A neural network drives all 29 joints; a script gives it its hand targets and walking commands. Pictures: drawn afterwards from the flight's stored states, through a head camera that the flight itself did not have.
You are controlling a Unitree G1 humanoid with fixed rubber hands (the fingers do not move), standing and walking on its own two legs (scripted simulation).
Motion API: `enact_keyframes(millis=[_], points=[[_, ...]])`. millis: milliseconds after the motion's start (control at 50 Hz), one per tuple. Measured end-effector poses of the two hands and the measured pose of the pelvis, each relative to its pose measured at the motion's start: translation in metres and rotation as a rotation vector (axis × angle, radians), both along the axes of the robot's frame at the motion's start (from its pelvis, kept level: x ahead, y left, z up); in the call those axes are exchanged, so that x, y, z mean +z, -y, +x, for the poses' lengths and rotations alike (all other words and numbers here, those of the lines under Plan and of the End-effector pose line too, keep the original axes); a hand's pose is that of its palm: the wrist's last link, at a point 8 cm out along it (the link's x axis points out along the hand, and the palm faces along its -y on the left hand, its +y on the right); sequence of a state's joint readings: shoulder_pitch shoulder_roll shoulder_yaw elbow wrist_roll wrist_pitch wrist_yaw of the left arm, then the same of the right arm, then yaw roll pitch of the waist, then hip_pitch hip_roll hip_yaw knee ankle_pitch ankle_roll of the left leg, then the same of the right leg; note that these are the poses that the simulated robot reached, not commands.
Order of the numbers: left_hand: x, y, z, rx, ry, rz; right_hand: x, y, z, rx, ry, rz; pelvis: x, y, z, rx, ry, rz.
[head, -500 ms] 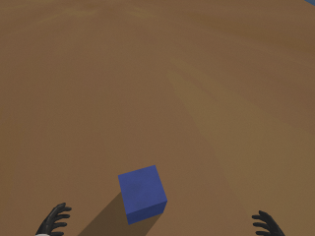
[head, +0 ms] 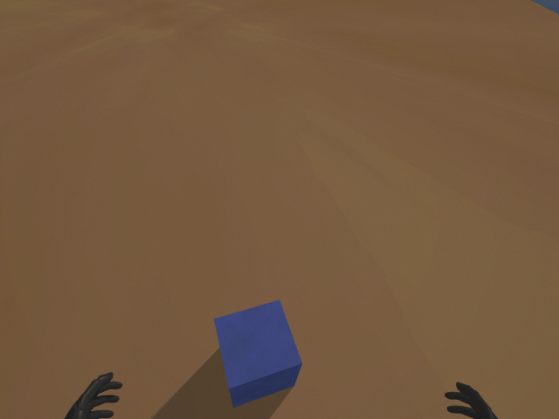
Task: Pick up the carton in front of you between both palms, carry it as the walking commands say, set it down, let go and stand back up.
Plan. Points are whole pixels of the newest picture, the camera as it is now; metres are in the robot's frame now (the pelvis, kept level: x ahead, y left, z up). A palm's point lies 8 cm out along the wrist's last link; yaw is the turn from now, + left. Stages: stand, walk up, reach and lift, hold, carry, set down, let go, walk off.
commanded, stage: stand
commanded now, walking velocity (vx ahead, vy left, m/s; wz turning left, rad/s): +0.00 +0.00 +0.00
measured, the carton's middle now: (256, 354) +0.40 +0.05 -0.65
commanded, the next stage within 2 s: none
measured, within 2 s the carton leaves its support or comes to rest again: neither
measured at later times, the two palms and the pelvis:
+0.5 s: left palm out of the picture +0.08 +0.30 -0.10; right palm out of the picture +0.08 -0.31 -0.09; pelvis -0.02 +0.00 +0.01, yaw +0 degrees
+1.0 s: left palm out of the picture +0.07 +0.30 -0.10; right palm out of the picture +0.07 -0.32 -0.09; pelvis -0.03 -0.01 +0.01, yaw +0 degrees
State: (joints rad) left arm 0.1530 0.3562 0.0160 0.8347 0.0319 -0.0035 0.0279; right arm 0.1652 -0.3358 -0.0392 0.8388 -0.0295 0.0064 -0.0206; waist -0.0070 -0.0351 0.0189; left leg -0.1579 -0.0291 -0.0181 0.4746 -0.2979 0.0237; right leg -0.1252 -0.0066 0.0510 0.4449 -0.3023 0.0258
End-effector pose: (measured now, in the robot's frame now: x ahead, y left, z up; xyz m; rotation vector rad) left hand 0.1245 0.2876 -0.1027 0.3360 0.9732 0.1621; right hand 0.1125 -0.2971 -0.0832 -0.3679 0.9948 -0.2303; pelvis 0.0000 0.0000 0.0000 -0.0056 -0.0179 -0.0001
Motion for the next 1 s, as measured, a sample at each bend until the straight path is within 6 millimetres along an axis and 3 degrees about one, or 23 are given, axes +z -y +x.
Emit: enact_keyframes(millis=[440, 1000], points=[[-0.002, -0.008, -0.045, 0.031, -0.087, 0.017, -0.002, 0.013, -0.031, -0.014, -0.066, -0.002, 0.005, 0.004, -0.019, 0.0, 0.019, 0.0], [-0.001, -0.012, -0.058, 0.05, -0.128, 0.027, -0.005, 0.02, -0.04, -0.013, -0.106, -0.004, 0.008, 0.007, -0.026, 0.007, 0.024, 0.0]])
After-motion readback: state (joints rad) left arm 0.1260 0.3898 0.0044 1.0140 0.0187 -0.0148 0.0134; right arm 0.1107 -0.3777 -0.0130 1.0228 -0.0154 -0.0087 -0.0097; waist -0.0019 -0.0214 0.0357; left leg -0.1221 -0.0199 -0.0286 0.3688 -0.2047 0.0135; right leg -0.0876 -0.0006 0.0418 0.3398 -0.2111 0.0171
